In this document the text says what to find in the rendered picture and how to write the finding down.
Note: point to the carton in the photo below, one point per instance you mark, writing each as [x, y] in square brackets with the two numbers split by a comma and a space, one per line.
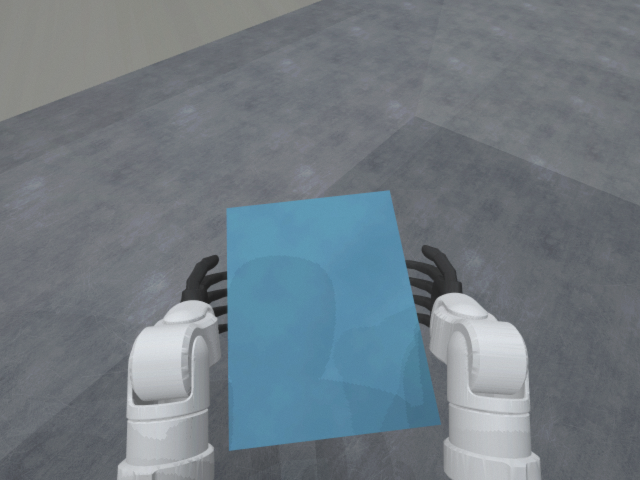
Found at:
[323, 335]

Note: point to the robot right forearm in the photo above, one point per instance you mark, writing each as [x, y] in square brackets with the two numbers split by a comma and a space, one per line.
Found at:
[488, 390]

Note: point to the robot left hand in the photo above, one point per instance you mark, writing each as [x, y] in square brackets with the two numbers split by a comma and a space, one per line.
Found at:
[197, 285]

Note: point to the robot right hand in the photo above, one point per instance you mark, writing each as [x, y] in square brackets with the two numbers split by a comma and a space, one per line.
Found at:
[444, 277]

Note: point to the robot left forearm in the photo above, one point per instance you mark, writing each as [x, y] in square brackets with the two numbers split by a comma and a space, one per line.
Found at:
[168, 393]

